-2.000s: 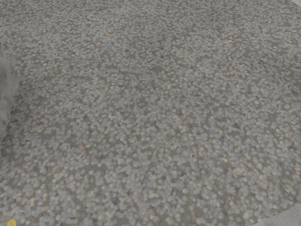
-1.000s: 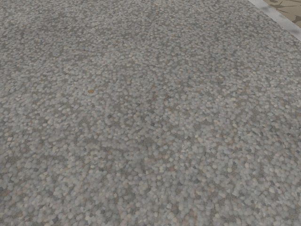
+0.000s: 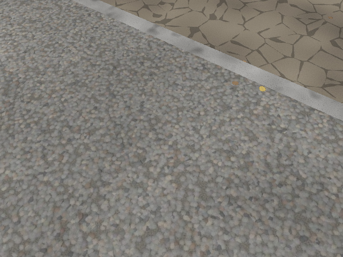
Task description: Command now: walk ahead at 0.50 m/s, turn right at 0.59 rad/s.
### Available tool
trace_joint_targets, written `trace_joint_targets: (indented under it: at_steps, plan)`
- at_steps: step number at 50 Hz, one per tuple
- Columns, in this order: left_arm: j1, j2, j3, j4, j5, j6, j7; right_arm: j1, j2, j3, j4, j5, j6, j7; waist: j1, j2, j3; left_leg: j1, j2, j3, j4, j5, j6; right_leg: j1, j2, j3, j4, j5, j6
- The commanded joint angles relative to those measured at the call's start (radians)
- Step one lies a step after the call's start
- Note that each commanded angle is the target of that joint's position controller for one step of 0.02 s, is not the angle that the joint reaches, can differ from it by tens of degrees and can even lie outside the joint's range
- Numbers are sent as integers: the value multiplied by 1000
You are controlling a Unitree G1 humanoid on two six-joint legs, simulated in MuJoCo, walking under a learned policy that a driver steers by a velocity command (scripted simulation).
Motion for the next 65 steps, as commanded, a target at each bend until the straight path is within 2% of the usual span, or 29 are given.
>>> trace_joint_targets:
  at_steps: [1,4,8,11,12,13,14,15,16,17,18,20,25,30,34,36,38,39,40,41,42,43,44,47,50,55,60,63,65]
  plan:
    - [-28,182,48,-75,-6,-17,23,-57,-51,-9,-70,-3,-3,2,-17,-78,-46,28,-35,12,-203,197,-26,-17,-211,196,-145,188,-146]
    - [18,185,51,-58,-10,-10,26,-148,-41,-1,-101,11,-10,16,21,-103,-27,98,-77,20,-361,312,-23,-38,-200,204,-134,105,-114]
    - [61,172,50,-37,-16,2,31,-180,-79,-10,-127,19,-26,31,27,-118,-27,115,-94,-13,-456,253,4,70,-240,303,-35,77,-100]
    - [34,165,49,-44,-12,14,36,-67,-113,-29,-102,19,-42,30,-39,-163,-62,268,-110,12,-507,151,49,98,-232,351,79,174,-70]
    - [21,129,36,-55,-8,13,32,42,-145,-45,-80,7,-47,24,-94,-148,-144,456,-71,-8,-510,160,88,55,-178,313,216,220,-38]
    - [25,77,14,-79,11,11,30,205,-202,-59,-66,-6,-46,15,-155,-36,-296,732,104,-180,-481,109,149,-88,-109,224,501,54,3]
    - [171,32,1,-104,-25,2,29,275,-256,-73,-28,-9,-31,22,-80,332,-400,1019,306,-656,-587,-132,301,-450,10,122,807,-430,67]
    - [155,141,17,-75,-33,3,33,244,-155,-50,-48,16,-25,26,-102,210,-318,973,306,-696,-634,-332,274,-564,-76,150,929,-404,78]
    - [45,190,31,-87,-27,7,31,201,-99,-35,-59,18,-17,20,-128,115,-193,848,265,-531,-648,-303,231,-591,-109,122,950,-309,84]
    - [-8,181,32,-98,-18,11,32,151,-88,-27,-64,7,-10,18,-110,43,-122,721,227,-407,-665,-172,212,-555,-144,90,931,-239,90]
    - [-42,168,34,-110,-7,11,29,125,-71,-22,-56,1,-6,16,-93,37,-69,629,195,-322,-687,-69,211,-536,-172,88,886,-193,91]
    - [-27,128,32,-116,-20,20,17,111,-57,-18,-43,-3,-12,12,-63,84,-53,541,153,-195,-735,21,204,-468,-210,70,832,-156,89]
    - [-102,82,16,-159,-13,31,8,130,-114,-37,-9,6,-19,7,-66,45,-30,547,170,-21,-796,199,238,-532,-236,42,666,-22,112]
    - [-242,59,0,-191,-13,15,-24,161,-146,-41,12,15,1,0,-117,28,6,581,137,157,-792,278,195,-465,-209,-44,395,189,96]
    - [-307,78,6,-231,-15,18,-44,201,-187,-53,34,36,24,-1,-116,38,29,686,177,212,-735,421,168,-434,-175,-97,288,103,52]
    - [-253,108,24,-230,-4,23,-44,212,-215,-60,39,49,36,-5,-66,65,-27,709,183,239,-595,752,155,-294,-108,-141,267,-7,8]
    - [34,183,71,-149,-5,28,-23,221,-181,-39,55,44,40,-6,100,23,-172,538,134,276,-243,768,114,159,-56,-124,169,80,-57]
    - [147,281,90,-122,-2,34,-2,257,-75,-1,22,1,32,1,96,-189,-284,191,45,286,124,151,65,506,-301,233,175,81,-141]
    - [120,303,77,-148,-3,20,-6,312,-48,20,17,19,7,13,40,-286,-462,-16,-102,99,397,-403,44,624,-510,717,6,-54,-293]
    - [94,217,52,-146,5,7,-16,203,-157,-11,11,63,-6,23,92,-132,-387,-98,-52,-8,450,-353,55,548,-490,611,-32,-80,-238]
    - [52,195,42,-133,10,-3,-18,133,-148,-8,-16,80,-11,27,74,-127,-236,-125,-18,4,410,-283,67,397,-451,435,-42,-22,-198]
    - [-10,167,33,-120,10,-12,-18,122,-129,-5,-8,62,-9,21,26,-69,-158,-91,29,6,326,-200,66,259,-404,321,-60,36,-158]
    - [-58,129,22,-118,14,-21,-18,137,-132,-12,4,46,2,17,-8,-94,-117,-41,54,-4,271,-144,59,163,-370,237,-90,97,-140]
    - [-104,110,20,-98,23,-52,-14,215,-88,-10,43,46,46,12,-61,-98,-84,44,59,-20,223,-39,33,42,-347,102,-191,154,-131]
    - [-89,115,25,-63,35,-65,-1,152,-67,-10,27,43,57,5,-51,-75,-26,-49,41,-54,110,94,11,55,-330,-15,-229,217,-109]
    - [-69,134,27,-27,28,-63,16,38,-30,3,-7,33,42,30,-7,-67,17,-42,8,14,-175,334,20,108,-308,-165,-256,246,-59]
    - [3,156,38,29,9,-27,25,-83,-9,17,-81,26,38,62,35,-52,70,-106,-22,84,-322,236,68,283,-364,-217,-169,448,-49]
    - [-15,192,42,36,-1,2,43,11,-48,-3,-89,12,32,75,-38,-123,-33,81,-125,163,-348,109,112,327,-360,-225,47,956,-15]
    - [-42,194,36,34,-6,3,49,237,-143,-46,-40,11,29,54,-173,-92,-171,453,-147,117,-478,362,168,196,-288,-253,392,850,57]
